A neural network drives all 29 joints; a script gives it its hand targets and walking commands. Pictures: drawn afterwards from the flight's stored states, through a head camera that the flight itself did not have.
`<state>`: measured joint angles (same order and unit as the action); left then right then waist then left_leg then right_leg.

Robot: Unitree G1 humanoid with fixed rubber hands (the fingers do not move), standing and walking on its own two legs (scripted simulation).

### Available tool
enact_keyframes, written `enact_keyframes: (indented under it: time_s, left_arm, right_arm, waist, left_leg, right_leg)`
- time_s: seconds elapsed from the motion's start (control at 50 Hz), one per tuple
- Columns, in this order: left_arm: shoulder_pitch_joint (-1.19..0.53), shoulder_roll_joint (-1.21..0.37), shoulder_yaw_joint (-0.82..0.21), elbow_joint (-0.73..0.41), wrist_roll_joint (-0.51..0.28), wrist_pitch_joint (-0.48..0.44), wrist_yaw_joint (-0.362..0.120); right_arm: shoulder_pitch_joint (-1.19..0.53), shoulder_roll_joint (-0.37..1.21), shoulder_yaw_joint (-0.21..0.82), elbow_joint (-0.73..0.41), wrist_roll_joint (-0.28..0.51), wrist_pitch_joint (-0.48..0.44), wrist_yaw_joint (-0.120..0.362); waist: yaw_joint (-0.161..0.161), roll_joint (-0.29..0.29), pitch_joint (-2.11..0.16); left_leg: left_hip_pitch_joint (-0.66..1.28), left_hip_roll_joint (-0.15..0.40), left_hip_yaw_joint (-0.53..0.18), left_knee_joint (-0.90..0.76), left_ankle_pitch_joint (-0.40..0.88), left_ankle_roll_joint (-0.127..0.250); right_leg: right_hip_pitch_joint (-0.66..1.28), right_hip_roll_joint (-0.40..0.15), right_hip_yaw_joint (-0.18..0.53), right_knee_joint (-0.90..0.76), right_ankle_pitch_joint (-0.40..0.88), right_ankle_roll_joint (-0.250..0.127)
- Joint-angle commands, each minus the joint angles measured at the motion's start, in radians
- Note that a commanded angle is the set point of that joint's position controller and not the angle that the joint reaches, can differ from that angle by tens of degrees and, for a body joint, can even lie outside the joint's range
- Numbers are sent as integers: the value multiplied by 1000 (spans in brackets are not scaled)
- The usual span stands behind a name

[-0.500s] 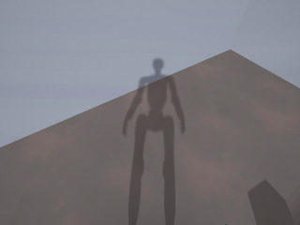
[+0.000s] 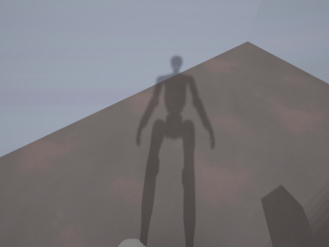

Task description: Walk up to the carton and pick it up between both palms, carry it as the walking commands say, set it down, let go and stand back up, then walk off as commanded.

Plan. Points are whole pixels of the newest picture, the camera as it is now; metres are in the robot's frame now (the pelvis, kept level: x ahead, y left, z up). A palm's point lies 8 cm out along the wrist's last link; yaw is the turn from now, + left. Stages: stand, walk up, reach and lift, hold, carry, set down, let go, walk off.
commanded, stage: walk off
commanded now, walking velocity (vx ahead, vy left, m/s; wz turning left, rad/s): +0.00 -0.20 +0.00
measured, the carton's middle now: out of the picture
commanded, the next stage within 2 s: none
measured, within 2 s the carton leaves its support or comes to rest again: neither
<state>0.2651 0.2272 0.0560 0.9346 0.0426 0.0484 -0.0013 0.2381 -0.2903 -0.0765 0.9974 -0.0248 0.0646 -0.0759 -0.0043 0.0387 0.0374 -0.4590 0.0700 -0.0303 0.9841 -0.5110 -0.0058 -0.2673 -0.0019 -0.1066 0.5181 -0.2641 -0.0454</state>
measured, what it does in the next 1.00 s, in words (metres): steps to the right: left foot, then right foot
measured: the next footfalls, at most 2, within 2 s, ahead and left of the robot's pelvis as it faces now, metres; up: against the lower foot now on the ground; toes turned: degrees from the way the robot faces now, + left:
left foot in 0.26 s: +0.02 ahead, +0.04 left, +0.00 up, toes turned +8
right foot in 0.66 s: +0.03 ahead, -0.31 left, +0.00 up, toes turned -5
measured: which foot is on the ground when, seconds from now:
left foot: up 0.00-0.24, down 0.26-0.66, up 0.68-1.00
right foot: down 0.00-0.26, up 0.28-0.64, down 0.66-1.00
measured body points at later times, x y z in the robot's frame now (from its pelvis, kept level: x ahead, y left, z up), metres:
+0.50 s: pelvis -0.02 -0.09 +0.01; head +0.01 -0.06 +0.46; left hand +0.04 +0.17 -0.15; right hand -0.02 -0.37 -0.11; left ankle -0.02 +0.04 -0.73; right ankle -0.02 -0.27 -0.66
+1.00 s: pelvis -0.03 -0.24 +0.00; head -0.01 -0.23 +0.45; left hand +0.02 +0.01 -0.15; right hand +0.04 -0.50 -0.14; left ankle -0.06 -0.17 -0.72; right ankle -0.01 -0.31 -0.74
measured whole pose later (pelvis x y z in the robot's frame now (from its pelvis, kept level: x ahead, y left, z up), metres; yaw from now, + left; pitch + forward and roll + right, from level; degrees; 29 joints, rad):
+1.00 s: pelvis -0.03 -0.24 +0.00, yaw +1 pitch +0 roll -1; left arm 0.24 0.21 0.02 0.92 0.04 0.05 0.02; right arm 0.20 -0.21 -0.05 0.96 -0.01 0.05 -0.07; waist 0.02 0.00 0.03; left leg -0.30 0.02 0.12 0.73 -0.45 0.03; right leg -0.26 0.05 -0.14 0.47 -0.22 -0.09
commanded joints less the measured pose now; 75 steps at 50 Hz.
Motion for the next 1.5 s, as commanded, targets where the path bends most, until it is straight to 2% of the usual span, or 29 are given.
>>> enact_keyframes:
  time_s: [0.0, 0.14, 0.22, 0.24, 0.26, 0.28, 0.32, 0.38, 0.48, 0.58, 0.62, 0.64, 0.66, 0.68, 0.74, 0.9, 0.98, 1.0, 1.02, 1.04, 1.06, 1.1, 1.24, 1.32, 1.38, 1.42, 1.44, 1.46, 1.48]
  left_arm:
    - [-29, 133, 12, -59, -2, -10, 22]
    - [76, 92, -10, -13, -1, -4, 32]
    - [47, 107, -9, 2, -17, 4, 29]
    - [54, 99, -10, -1, -27, 0, 29]
    - [56, 45, -18, -44, -28, -8, 21]
    - [-32, 121, 9, -59, 3, 7, 21]
    - [-13, 104, 22, -43, -2, 11, 5]
    - [45, 85, 36, -16, 4, 19, -17]
    - [-54, 31, 14, -66, -16, 38, -34]
    - [-71, 67, 16, -98, -17, 36, -42]
    - [46, 77, 26, -50, -10, 26, -34]
    - [120, 120, 40, -23, 3, 11, -29]
    - [149, 237, 54, -38, 5, -6, -35]
    - [94, 291, 59, -61, -1, -12, -25]
    - [-67, 157, 12, -90, 4, -4, 1]
    - [7, 105, -13, -58, -3, -8, 30]
    - [8, 117, -13, -35, -13, 1, 26]
    - [9, 125, -10, -30, -24, 3, 27]
    - [38, 91, -15, -37, -31, -2, 26]
    - [21, 74, -13, -74, -21, -4, 22]
    - [-71, 131, 6, -86, 10, 8, 14]
    - [-8, 117, 22, -54, -5, 10, -7]
    - [-30, 43, 17, -60, -14, 31, -33]
    - [-94, 44, 4, -100, -18, 34, -43]
    - [-22, 74, 15, -83, -16, 27, -37]
    - [120, 118, 35, -22, 1, 8, -27]
    - [149, 196, 42, -31, 2, -10, -31]
    - [89, 305, 57, -64, -5, -13, -21]
    - [57, 228, 38, -65, 0, -13, -15]
  right_arm:
    - [31, -55, -8, -40, -1, -13, 9]
    - [-12, 9, 28, -59, 16, -18, -7]
    - [100, 7, 32, -27, 20, -33, -18]
    - [153, -39, 21, -19, 5, -44, -21]
    - [168, -161, -8, -30, -9, -43, -20]
    - [206, -165, -14, -8, -15, -30, -24]
    - [88, -87, 3, -24, -10, -39, -17]
    - [12, -60, 7, -50, -1, -59, -3]
    - [100, -110, -23, -23, -19, -63, 6]
    - [94, -190, -66, -26, -20, -43, 16]
    - [58, -183, -66, -38, -12, -38, 14]
    - [111, -135, -55, -36, -18, -40, 19]
    - [113, -22, -28, -73, -28, -32, 26]
    - [29, 6, -15, -93, -3, -8, 6]
    - [60, -66, -31, -69, 10, -6, 16]
    - [21, 9, 5, -71, 7, -11, 6]
    - [96, 23, 19, -42, 19, -26, -5]
    - [145, 12, 18, -31, 14, -35, -7]
    - [189, -63, 3, -30, -8, -45, -9]
    - [155, -197, -30, -51, -10, -36, -9]
    - [193, -158, -28, -28, -16, -32, -11]
    - [42, -78, -8, -55, -7, -43, -2]
    - [90, -93, -23, -38, -12, -70, 8]
    - [111, -154, -54, -29, -20, -56, 19]
    - [74, -192, -69, -39, -14, -44, 19]
    - [103, -135, -56, -42, -12, -45, 24]
    - [131, -34, -30, -61, -33, -37, 32]
    - [63, 26, -13, -92, -5, -12, 13]
    - [11, -31, -18, -97, 12, -2, 5]
  waist:
    - [-32, -114, -11]
    - [31, -178, -45]
    - [-38, -123, -56]
    - [-66, -38, -65]
    - [-62, 258, -53]
    - [-110, 209, 12]
    - [-23, 49, 33]
    - [9, 98, 12]
    - [-44, 188, 6]
    - [-52, 249, 11]
    - [12, 174, -22]
    - [29, 25, -80]
    - [51, -318, -104]
    - [88, -476, -88]
    - [-14, -233, -22]
    - [23, -199, -29]
    - [-24, -134, -51]
    - [-57, -105, -50]
    - [-70, 73, -60]
    - [-70, 302, 21]
    - [-105, 155, 45]
    - [-2, 45, 54]
    - [-40, 162, 2]
    - [-71, 232, 14]
    - [-31, 222, -2]
    - [23, 47, -81]
    - [30, -235, -113]
    - [67, -472, -100]
    - [74, -364, -58]
  left_leg:
    - [-77, -23, 32, 209, 35, 26]
    - [41, -32, 125, -178, 0, 18]
    - [266, -12, 129, -538, 231, 43]
    - [442, 98, 13, -669, 327, 54]
    - [570, 453, -363, -746, 460, 161]
    - [366, 527, -388, -738, 631, 288]
    - [268, 384, -198, -731, 571, 234]
    - [277, 257, -25, -683, 646, 149]
    - [300, 238, 26, -661, 626, 126]
    - [223, 274, -11, -660, 528, 102]
    - [171, 250, 15, -549, 539, 61]
    - [93, 181, 71, -401, 416, 24]
    - [-93, 36, 162, -141, -77, -16]
    - [-93, -35, 59, 62, -192, 0]
    - [-86, -34, -6, 218, -4, 39]
    - [43, -25, 124, -127, -10, 28]
    - [227, -31, 141, -436, 148, 58]
    - [359, 0, 120, -610, 301, 61]
    - [520, 197, -114, -746, 233, 80]
    - [435, 517, -405, -800, 427, 227]
    - [305, 510, -366, -790, 482, 291]
    - [235, 350, -161, -771, 409, 202]
    - [341, 236, 27, -669, 645, 128]
    - [272, 243, 26, -675, 549, 126]
    - [239, 272, -2, -621, 605, 94]
    - [128, 188, 64, -417, 476, 30]
    - [-28, 73, 143, -158, -48, -5]
    - [-93, -34, 89, 35, -205, 0]
    - [-80, -30, -1, 165, -164, 23]
  right_leg:
    - [33, -221, 203, -246, 243, -125]
    - [161, -217, 225, -186, 414, -183]
    - [61, -183, 205, -148, 378, -129]
    - [-93, -134, 165, -72, 235, -58]
    - [-358, -9, 34, 165, -177, 30]
    - [-348, 9, 87, 431, -311, 51]
    - [-306, 13, 218, 612, -162, 83]
    - [-288, 28, 195, 646, -49, 137]
    - [-246, -21, 101, 398, -60, 176]
    - [-59, -42, 22, 100, -97, 136]
    - [121, -17, -13, -128, 30, 100]
    - [286, -54, 36, -194, 70, 97]
    - [330, -316, 304, -281, 129, 47]
    - [111, -350, 333, -285, 171, -85]
    - [40, -227, 188, -260, 131, -64]
    - [97, -238, 241, -215, 266, -174]
    - [53, -221, 251, -193, 300, -151]
    - [-33, -192, 224, -170, 224, -105]
    - [-203, -114, 158, -11, 37, -23]
    - [-389, 26, 8, 245, -285, 45]
    - [-334, -10, 146, 471, -259, 57]
    - [-292, 0, 227, 595, -99, 83]
    - [-275, -7, 129, 438, -44, 175]
    - [-135, -42, 38, 201, -91, 160]
    - [-4, -42, 12, -17, -33, 117]
    - [281, -51, 33, -221, 98, 91]
    - [361, -284, 259, -245, 227, 66]
    - [148, -369, 326, -267, 274, -84]
    - [76, -332, 283, -281, 205, -115]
